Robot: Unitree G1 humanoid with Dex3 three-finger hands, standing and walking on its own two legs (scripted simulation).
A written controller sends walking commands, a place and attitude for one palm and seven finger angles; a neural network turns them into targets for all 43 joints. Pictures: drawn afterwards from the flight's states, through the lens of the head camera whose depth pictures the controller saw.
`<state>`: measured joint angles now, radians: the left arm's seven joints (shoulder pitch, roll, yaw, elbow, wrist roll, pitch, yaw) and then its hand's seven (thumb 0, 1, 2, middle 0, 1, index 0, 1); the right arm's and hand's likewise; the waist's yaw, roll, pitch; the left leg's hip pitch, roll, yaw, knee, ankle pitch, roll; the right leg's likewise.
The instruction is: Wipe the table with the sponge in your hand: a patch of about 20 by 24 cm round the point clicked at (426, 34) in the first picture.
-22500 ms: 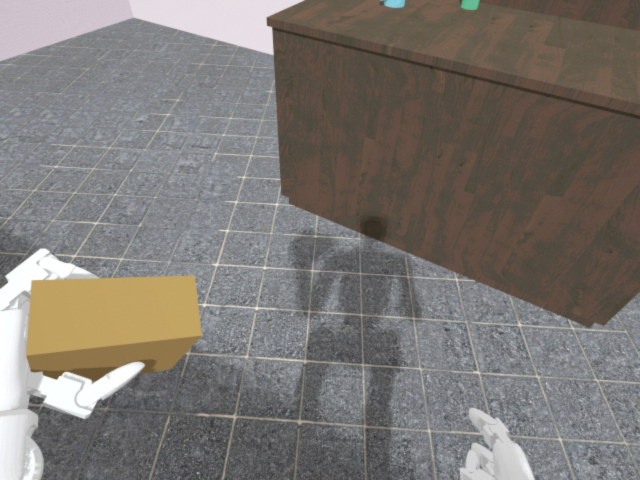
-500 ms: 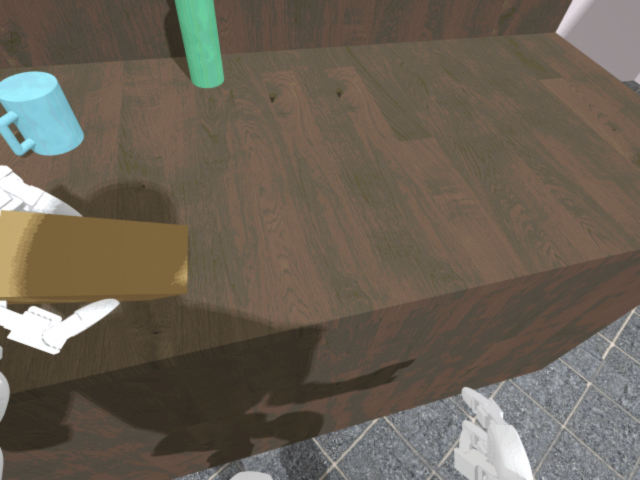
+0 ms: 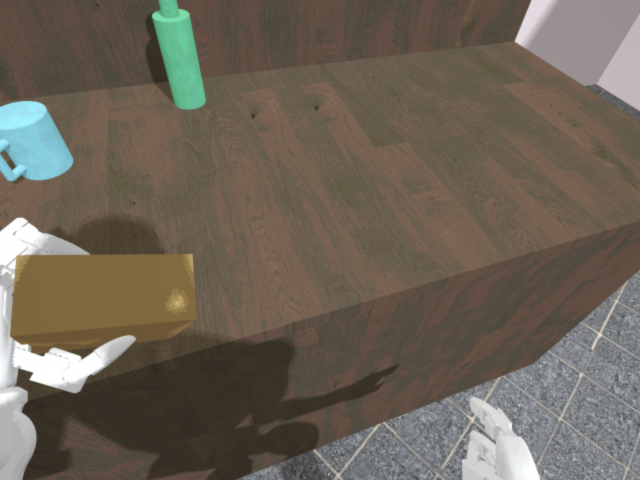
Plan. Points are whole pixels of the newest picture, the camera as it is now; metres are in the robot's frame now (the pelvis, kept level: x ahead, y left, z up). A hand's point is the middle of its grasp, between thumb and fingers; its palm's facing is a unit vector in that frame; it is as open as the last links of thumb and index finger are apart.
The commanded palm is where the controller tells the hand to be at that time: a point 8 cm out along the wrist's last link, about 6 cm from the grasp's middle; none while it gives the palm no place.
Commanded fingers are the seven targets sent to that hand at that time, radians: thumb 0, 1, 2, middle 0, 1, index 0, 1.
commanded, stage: come to a stop and stand still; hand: left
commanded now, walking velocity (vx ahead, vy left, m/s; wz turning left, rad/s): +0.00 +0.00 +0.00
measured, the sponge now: (135, 304) +0.24 +0.21 +0.15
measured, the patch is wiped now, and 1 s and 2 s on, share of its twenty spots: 0.00 0.00 0.00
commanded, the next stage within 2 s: look again from close up in 0.10 s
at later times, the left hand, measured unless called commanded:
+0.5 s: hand (75, 300) +0.23 +0.25 +0.17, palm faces +0.43 -0.83 -0.35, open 10.2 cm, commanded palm +0.17 +0.28 +0.18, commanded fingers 0.00 0.10 1.30 -1.20 -1.60 -1.20 -1.60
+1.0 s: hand (72, 301) +0.22 +0.25 +0.17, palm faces +0.40 -0.85 -0.33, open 10.3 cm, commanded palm +0.17 +0.28 +0.18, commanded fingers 0.00 0.10 1.30 -1.20 -1.60 -1.20 -1.60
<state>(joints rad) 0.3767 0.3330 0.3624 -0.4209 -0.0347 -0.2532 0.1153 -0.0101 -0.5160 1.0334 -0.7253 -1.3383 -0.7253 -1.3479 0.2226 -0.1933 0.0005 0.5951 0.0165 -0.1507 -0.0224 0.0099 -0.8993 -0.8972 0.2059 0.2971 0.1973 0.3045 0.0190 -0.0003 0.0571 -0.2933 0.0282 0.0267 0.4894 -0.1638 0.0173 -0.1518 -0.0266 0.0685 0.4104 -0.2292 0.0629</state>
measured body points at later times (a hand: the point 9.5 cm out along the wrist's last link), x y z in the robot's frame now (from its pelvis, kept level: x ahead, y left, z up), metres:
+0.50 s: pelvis +0.01 +0.00 +0.00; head +0.04 +0.01 +0.45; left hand +0.20 +0.29 +0.19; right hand +0.21 -0.22 -0.07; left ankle +0.06 +0.11 -0.74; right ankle +0.00 -0.17 -0.74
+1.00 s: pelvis +0.01 +0.00 +0.00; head +0.02 +0.02 +0.45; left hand +0.20 +0.29 +0.19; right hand +0.18 -0.23 -0.07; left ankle +0.06 +0.11 -0.74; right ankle +0.00 -0.17 -0.74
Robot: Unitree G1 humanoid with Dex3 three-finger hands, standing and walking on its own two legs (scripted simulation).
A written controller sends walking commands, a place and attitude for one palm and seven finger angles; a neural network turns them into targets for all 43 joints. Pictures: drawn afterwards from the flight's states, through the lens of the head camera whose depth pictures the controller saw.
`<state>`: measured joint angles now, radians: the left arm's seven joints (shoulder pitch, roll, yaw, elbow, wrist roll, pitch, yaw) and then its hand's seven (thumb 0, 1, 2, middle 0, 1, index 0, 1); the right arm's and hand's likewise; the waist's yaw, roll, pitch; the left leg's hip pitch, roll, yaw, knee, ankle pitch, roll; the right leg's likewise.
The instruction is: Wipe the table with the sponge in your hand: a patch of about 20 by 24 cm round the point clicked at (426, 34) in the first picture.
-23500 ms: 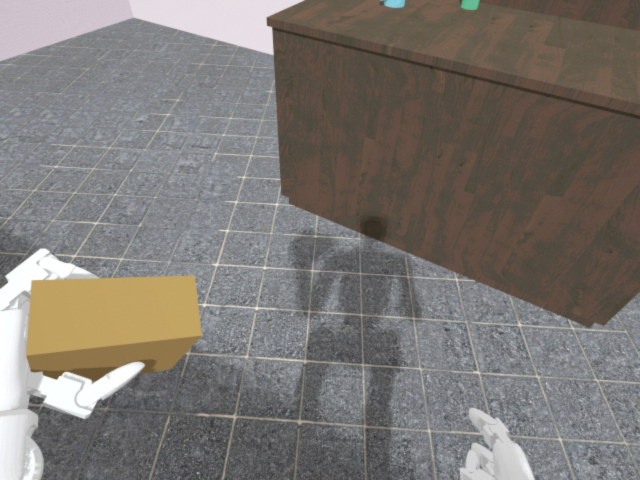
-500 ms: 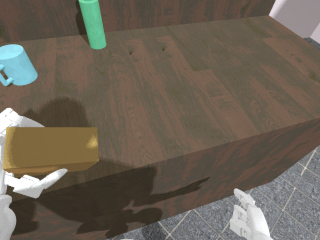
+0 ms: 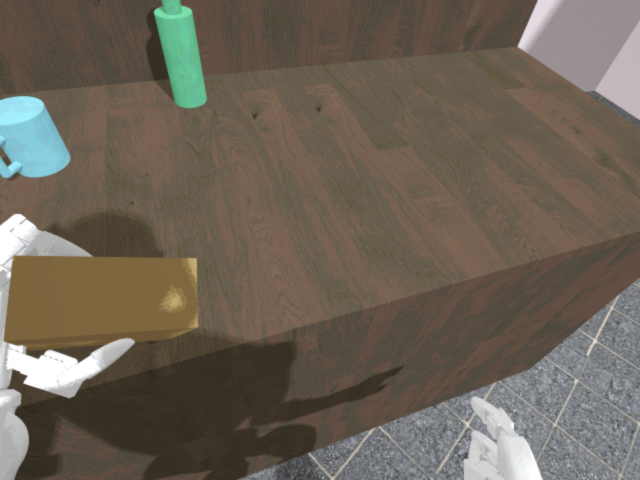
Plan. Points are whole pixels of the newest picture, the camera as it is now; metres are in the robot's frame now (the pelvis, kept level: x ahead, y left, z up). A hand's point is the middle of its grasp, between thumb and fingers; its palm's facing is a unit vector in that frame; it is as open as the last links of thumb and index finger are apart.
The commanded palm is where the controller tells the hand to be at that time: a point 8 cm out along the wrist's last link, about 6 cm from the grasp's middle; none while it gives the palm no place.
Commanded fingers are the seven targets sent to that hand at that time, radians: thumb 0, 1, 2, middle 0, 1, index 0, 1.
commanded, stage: come to a stop and stand still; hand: left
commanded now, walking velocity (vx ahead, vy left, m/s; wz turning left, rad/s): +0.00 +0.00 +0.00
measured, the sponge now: (135, 305) +0.23 +0.20 +0.15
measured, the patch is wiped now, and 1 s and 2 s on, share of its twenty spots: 0.00 0.00 0.05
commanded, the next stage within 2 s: look again from close up in 0.50 s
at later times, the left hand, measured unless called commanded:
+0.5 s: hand (70, 300) +0.22 +0.25 +0.17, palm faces +0.42 -0.84 -0.35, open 10.3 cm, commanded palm +0.16 +0.28 +0.18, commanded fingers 0.00 0.10 1.30 -1.20 -1.60 -1.20 -1.60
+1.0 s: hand (73, 296) +0.23 +0.25 +0.17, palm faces +0.44 -0.83 -0.36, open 10.3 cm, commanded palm +0.17 +0.28 +0.18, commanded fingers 0.00 0.10 1.30 -1.20 -1.60 -1.20 -1.60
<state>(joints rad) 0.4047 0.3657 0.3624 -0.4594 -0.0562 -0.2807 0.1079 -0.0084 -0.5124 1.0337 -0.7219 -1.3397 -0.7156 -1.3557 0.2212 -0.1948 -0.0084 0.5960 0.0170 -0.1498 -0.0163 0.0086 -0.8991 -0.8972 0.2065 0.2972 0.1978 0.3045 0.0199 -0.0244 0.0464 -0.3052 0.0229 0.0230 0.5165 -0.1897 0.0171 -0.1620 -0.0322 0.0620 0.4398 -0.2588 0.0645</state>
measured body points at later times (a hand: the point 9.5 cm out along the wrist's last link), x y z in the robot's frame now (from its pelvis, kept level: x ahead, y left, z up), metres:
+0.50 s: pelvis +0.01 +0.00 +0.00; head +0.03 +0.02 +0.45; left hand +0.20 +0.29 +0.19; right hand +0.20 -0.22 -0.07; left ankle +0.06 +0.11 -0.74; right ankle -0.01 -0.17 -0.74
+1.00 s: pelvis +0.01 +0.00 +0.00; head +0.04 +0.01 +0.45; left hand +0.20 +0.29 +0.19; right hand +0.20 -0.22 -0.08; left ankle +0.06 +0.11 -0.74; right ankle -0.01 -0.17 -0.74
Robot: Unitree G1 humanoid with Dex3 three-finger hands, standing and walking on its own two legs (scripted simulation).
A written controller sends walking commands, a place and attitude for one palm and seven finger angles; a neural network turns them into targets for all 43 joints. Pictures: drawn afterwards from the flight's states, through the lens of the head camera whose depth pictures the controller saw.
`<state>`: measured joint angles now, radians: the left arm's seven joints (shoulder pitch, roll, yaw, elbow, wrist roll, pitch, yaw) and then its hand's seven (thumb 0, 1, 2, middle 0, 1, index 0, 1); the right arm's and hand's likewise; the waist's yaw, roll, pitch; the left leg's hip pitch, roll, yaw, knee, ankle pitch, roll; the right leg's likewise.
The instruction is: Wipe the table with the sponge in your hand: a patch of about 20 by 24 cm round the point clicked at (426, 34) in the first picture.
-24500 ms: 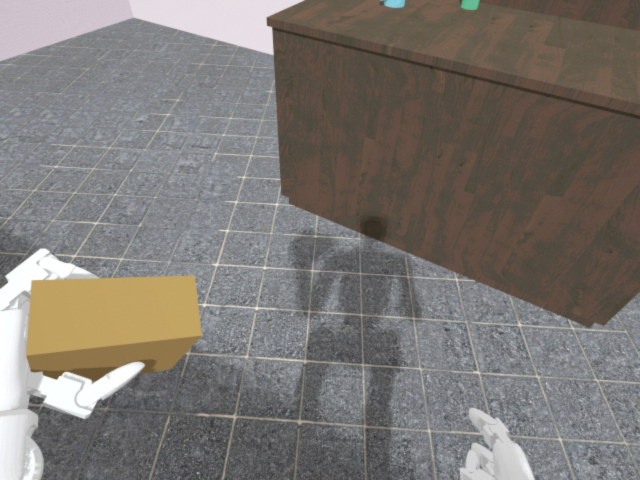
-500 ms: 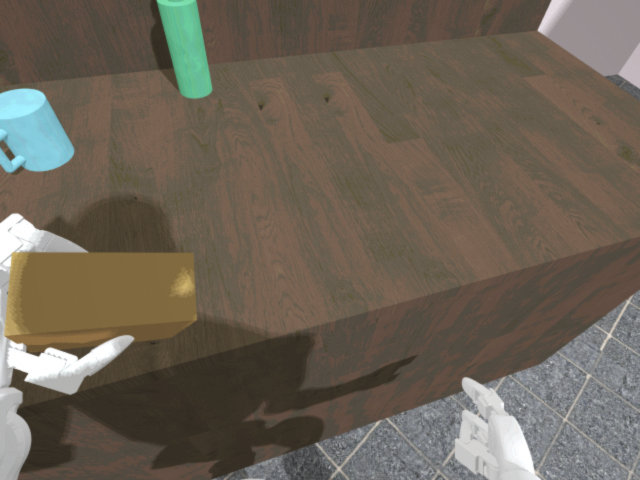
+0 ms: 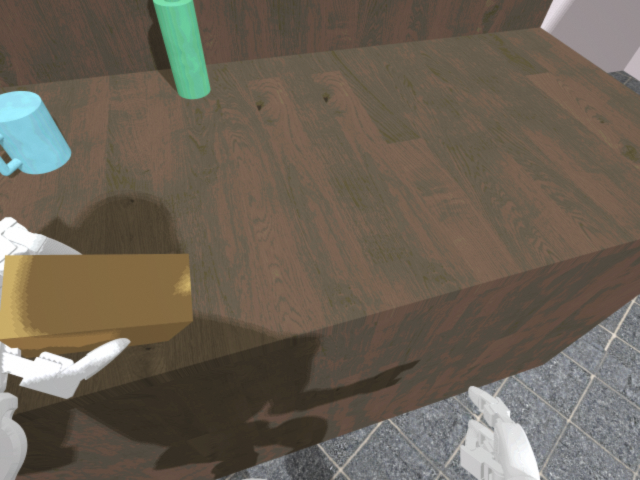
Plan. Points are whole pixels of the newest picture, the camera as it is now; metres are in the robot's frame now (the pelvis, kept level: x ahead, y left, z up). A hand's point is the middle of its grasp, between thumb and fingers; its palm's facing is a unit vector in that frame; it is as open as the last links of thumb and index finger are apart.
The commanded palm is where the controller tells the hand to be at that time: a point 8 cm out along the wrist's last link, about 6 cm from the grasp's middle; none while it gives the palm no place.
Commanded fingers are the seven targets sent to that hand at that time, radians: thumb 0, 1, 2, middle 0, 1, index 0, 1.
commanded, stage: turn the palm down, sponge in hand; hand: left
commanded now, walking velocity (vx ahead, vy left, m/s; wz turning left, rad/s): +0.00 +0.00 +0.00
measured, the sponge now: (130, 306) +0.24 +0.21 +0.15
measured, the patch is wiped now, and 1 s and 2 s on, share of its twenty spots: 0.00 0.05 0.05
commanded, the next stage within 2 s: none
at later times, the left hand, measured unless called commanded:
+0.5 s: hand (58, 305) +0.21 +0.24 +0.19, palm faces +0.46 -0.62 -0.63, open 10.3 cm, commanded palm +0.16 +0.26 +0.22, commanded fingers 0.00 0.10 1.30 -1.20 -1.60 -1.20 -1.60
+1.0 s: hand (66, 287) +0.22 +0.23 +0.20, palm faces +0.32 -0.38 -0.86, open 10.3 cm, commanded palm +0.18 +0.25 +0.26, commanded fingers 0.00 0.10 1.30 -1.20 -1.60 -1.20 -1.60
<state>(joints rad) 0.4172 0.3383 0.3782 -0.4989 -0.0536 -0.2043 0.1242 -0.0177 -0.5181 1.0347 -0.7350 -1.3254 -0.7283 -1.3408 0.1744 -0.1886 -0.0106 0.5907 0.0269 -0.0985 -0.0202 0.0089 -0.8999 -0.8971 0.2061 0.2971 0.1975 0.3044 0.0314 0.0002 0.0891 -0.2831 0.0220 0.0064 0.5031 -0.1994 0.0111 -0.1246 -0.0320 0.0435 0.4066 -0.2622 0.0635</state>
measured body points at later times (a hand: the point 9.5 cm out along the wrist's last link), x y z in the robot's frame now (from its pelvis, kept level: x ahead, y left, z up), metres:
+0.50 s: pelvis -0.03 -0.05 -0.01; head -0.04 -0.07 +0.43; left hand +0.18 +0.27 +0.22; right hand +0.19 -0.25 -0.08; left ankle +0.04 +0.11 -0.74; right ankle -0.03 -0.16 -0.74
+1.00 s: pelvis +0.00 -0.05 -0.01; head -0.01 -0.10 +0.43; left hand +0.20 +0.25 +0.25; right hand +0.22 -0.28 -0.10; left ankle +0.04 +0.11 -0.74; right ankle -0.03 -0.16 -0.74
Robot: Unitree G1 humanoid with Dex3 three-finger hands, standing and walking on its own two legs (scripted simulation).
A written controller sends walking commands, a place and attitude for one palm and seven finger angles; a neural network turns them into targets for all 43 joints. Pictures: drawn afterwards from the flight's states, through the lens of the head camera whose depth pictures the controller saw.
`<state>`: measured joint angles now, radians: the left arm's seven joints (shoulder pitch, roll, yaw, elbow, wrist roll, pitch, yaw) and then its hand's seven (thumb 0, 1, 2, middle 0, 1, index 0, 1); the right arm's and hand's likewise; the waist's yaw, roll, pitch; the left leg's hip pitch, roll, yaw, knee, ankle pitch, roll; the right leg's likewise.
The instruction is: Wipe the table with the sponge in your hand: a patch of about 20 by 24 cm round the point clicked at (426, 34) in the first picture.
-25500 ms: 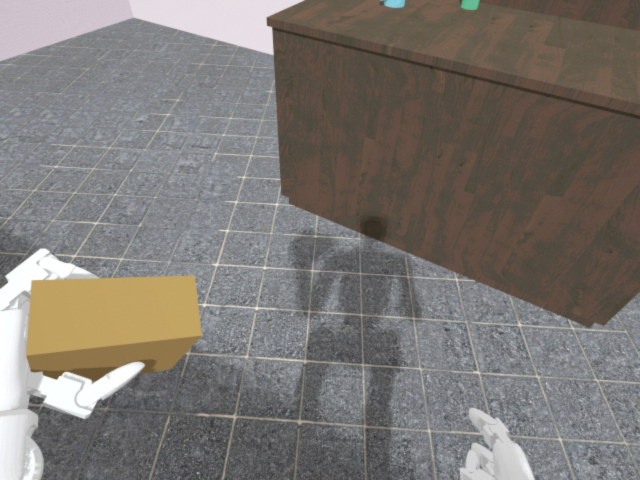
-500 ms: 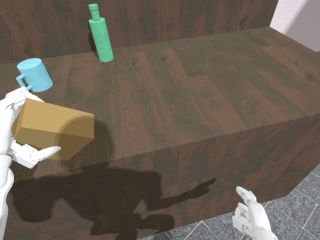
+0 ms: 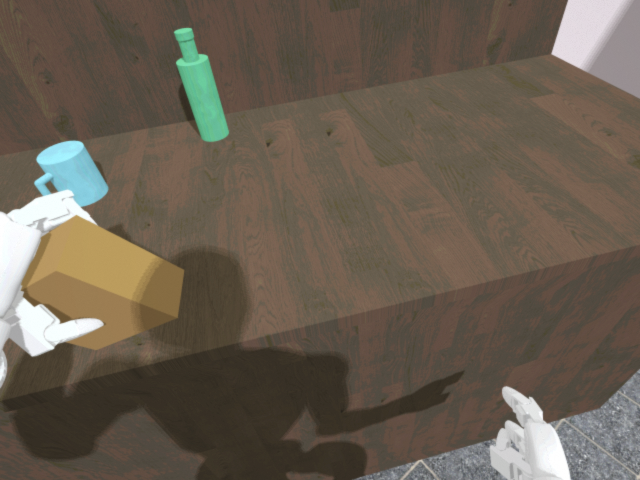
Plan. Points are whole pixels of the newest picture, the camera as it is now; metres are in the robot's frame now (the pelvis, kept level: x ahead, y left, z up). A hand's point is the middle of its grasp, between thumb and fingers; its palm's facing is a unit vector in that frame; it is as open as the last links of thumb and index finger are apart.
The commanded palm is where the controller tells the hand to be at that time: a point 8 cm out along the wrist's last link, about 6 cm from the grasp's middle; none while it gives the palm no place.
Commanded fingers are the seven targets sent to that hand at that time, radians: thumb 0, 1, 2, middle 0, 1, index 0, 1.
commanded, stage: turn the palm down, sponge in hand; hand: left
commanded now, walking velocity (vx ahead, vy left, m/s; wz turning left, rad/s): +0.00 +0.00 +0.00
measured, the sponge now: (106, 298) +0.23 +0.27 +0.17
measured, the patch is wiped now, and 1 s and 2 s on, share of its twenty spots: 0.05 0.05 0.05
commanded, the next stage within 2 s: move the sponge above the wiping area in 1.20 s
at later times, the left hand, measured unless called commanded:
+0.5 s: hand (30, 251) +0.23 +0.30 +0.24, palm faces +0.28 -0.17 -0.95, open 10.2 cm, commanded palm +0.17 +0.31 +0.31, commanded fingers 0.00 0.10 1.30 -1.20 -1.60 -1.20 -1.60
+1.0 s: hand (22, 259) +0.21 +0.29 +0.25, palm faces +0.29 -0.05 -0.96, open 10.2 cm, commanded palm +0.16 +0.29 +0.32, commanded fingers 0.00 0.10 1.30 -1.20 -1.60 -1.20 -1.60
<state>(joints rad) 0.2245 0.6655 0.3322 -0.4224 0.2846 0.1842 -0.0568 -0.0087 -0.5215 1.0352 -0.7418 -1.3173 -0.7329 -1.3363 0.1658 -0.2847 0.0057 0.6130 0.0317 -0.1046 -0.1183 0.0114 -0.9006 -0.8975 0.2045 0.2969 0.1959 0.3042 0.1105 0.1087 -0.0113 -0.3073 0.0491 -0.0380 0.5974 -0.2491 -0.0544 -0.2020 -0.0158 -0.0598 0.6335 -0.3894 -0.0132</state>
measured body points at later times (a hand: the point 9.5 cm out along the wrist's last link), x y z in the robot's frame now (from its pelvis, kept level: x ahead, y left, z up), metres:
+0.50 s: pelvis -0.02 +0.03 +0.01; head -0.03 -0.01 +0.46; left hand +0.21 +0.31 +0.29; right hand +0.25 -0.15 -0.05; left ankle +0.05 +0.16 -0.73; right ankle -0.03 -0.10 -0.73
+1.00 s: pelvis -0.03 +0.01 +0.01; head -0.06 -0.04 +0.45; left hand +0.19 +0.29 +0.30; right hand +0.24 -0.15 -0.05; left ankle +0.05 +0.16 -0.73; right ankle -0.03 -0.10 -0.73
